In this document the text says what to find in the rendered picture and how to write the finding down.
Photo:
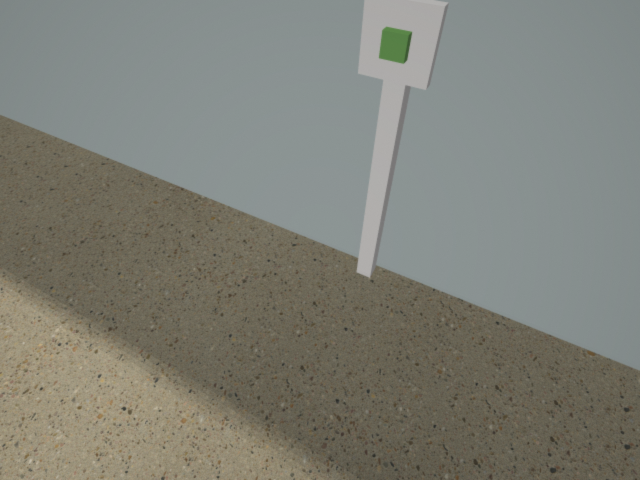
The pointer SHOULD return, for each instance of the panel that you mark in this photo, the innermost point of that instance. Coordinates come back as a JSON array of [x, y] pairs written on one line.
[[425, 19]]

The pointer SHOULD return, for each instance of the button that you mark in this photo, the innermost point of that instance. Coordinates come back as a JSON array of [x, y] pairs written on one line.
[[395, 44]]

